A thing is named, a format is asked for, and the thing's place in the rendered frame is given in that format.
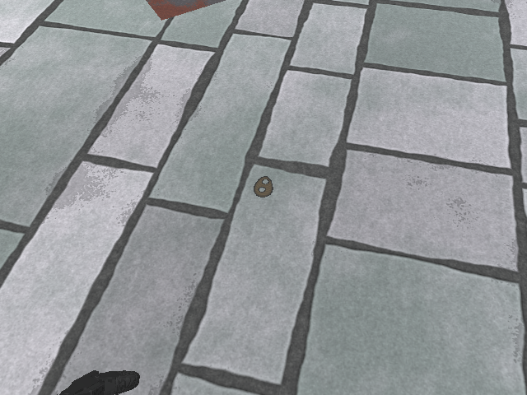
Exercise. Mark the robot left hand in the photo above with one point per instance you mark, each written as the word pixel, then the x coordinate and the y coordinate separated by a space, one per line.
pixel 108 383

